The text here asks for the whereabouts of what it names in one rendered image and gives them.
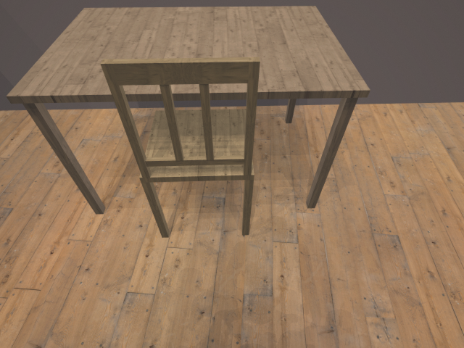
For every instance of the chair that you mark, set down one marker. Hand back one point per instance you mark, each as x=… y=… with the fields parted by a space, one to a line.
x=190 y=145

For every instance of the table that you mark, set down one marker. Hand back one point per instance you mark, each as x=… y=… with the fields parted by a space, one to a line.
x=300 y=58

